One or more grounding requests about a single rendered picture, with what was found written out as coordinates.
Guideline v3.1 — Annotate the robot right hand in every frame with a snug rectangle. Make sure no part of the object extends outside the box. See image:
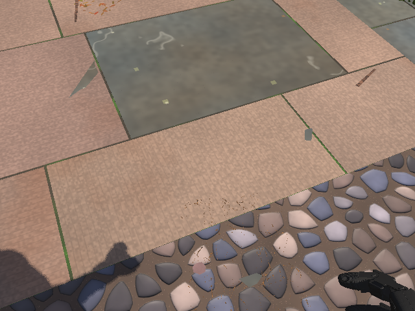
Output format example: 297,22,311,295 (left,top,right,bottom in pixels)
338,270,415,311

